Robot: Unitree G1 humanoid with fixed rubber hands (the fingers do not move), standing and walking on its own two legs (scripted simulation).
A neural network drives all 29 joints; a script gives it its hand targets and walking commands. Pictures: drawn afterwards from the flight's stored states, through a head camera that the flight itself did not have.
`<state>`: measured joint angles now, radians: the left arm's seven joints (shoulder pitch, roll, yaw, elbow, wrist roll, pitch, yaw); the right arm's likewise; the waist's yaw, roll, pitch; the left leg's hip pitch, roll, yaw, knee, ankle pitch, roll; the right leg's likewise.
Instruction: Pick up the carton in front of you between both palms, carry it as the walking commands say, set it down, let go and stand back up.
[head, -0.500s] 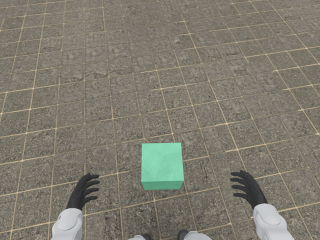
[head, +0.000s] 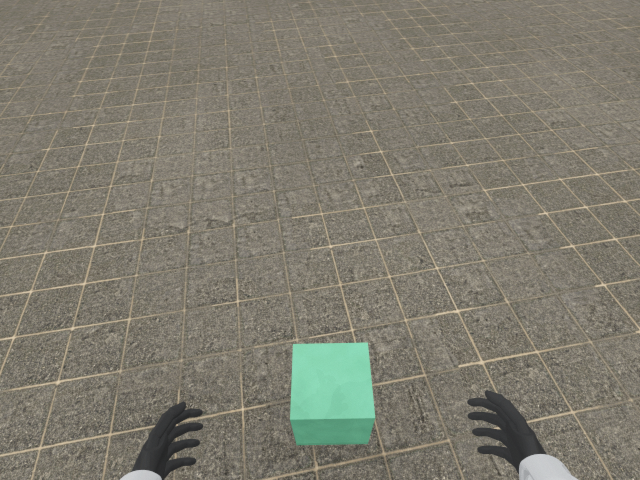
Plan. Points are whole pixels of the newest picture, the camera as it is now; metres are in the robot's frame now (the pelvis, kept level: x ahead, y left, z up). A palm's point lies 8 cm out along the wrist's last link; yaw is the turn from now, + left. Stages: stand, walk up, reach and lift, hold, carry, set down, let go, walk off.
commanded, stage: let go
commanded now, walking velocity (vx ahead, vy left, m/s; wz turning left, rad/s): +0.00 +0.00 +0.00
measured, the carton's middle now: (331, 395) +0.45 -0.01 -0.65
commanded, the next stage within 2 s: stand in 0.08 s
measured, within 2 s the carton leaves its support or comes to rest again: neither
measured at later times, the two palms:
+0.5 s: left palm out of the picture +0.15 +0.29 -0.08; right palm (567, 463) +0.15 -0.29 -0.09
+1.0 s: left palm out of the picture +0.12 +0.29 -0.09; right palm out of the picture +0.13 -0.30 -0.09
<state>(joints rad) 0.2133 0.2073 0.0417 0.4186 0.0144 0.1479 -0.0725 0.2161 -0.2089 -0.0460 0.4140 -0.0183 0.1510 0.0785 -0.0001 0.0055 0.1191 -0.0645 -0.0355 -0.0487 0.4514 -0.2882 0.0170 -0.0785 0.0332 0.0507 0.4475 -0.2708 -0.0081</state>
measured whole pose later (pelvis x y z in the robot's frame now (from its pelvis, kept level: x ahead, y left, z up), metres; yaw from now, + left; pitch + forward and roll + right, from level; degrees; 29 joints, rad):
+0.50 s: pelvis +0.02 +0.00 +0.00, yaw +0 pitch +0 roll +0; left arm 0.19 0.34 0.04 0.74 0.04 0.01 0.02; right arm 0.18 -0.34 -0.04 0.74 -0.04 0.01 -0.02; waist 0.00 0.01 0.00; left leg -0.16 -0.03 -0.05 0.49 -0.32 0.01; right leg -0.18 0.04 0.04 0.48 -0.30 -0.01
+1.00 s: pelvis +0.01 -0.01 +0.00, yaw +0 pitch -2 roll +0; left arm 0.15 0.35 0.03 0.89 0.03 0.00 0.02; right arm 0.16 -0.36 -0.02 0.88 -0.03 -0.01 -0.02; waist 0.00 0.00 0.01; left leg -0.11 -0.03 -0.05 0.41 -0.27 0.01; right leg -0.13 0.04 0.05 0.41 -0.26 -0.02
